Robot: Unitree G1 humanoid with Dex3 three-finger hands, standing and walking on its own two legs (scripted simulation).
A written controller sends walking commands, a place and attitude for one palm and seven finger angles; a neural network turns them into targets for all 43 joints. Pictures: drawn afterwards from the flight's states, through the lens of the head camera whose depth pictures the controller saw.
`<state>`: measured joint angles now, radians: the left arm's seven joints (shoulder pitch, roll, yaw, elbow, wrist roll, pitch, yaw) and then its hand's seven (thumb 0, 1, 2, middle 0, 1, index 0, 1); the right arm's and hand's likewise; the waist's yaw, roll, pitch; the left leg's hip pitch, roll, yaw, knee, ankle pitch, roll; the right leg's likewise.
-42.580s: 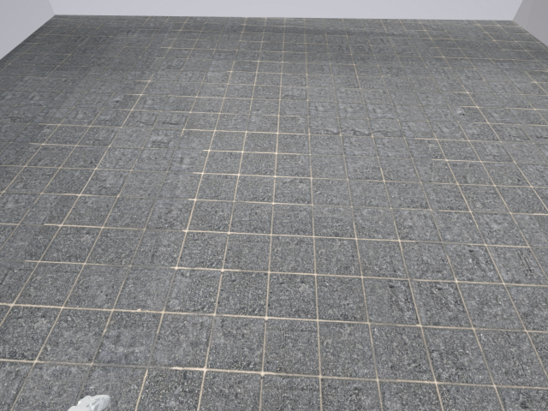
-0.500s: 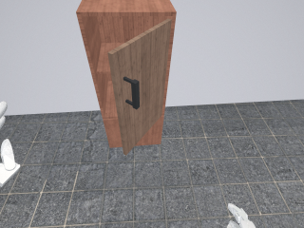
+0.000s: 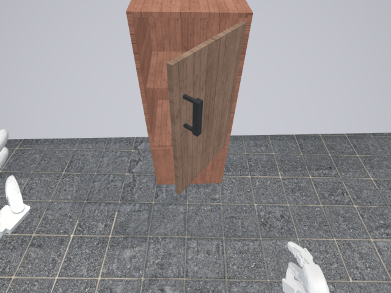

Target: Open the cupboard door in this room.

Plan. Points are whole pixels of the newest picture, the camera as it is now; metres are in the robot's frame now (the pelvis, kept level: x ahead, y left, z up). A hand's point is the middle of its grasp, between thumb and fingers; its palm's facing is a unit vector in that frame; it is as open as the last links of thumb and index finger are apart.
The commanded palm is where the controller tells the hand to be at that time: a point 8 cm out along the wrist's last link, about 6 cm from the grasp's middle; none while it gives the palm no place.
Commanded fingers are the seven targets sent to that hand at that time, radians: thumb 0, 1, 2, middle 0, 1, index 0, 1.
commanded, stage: stop stepping back and stand still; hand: left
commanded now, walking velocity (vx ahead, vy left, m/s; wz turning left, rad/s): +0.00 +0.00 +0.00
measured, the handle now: (192, 115) +0.59 +0.05 +0.02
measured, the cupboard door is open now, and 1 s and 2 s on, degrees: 49 49 49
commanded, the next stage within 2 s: let the arm hang, fingers relaxed in 0.64 s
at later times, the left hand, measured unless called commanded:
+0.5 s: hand (5, 222) +0.18 +0.29 +0.16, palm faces +0.43 -0.79 -0.45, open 7.4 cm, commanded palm +0.12 +0.32 +0.18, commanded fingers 0.00 0.90 0.90 -0.20 -0.30 -0.20 -0.30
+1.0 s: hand out of the picture +0.06 +0.20 -0.15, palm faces -0.02 -0.97 -0.24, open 7.4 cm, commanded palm none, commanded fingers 0.00 0.90 0.90 -0.20 -0.30 -0.20 -0.30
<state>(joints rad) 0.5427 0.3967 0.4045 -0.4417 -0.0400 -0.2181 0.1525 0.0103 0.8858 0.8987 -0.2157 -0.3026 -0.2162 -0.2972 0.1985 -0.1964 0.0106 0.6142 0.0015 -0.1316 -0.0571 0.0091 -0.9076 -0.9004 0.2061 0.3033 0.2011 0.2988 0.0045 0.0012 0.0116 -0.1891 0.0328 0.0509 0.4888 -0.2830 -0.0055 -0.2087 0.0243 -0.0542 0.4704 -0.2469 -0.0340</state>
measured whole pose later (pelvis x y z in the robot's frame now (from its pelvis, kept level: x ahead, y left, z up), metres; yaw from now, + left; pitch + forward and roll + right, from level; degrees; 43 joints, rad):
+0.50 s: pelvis -0.02 +0.02 +0.01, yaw +1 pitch +0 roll -1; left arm 0.55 0.38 0.39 -0.44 -0.04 -0.19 0.16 0.01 0.89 0.90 -0.21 -0.30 -0.21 -0.30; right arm 0.23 -0.21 0.01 0.62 0.00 -0.11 -0.07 0.01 -0.91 -0.90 0.21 0.30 0.20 0.30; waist 0.00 0.01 0.03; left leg -0.20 0.00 0.05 0.42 -0.21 0.02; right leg -0.20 0.00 -0.05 0.37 -0.16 0.00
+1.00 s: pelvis -0.03 +0.01 +0.00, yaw +2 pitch +0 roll +1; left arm 0.23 0.21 0.00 0.81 0.03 0.06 0.00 0.01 0.91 0.90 -0.20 -0.30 -0.20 -0.29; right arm 0.16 -0.27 0.00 0.91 -0.03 0.00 0.00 0.00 -0.91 -0.90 0.21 0.30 0.20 0.30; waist -0.02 0.01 0.04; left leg -0.28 -0.01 0.04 0.52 -0.25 0.01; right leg -0.31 -0.02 -0.07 0.55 -0.24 -0.03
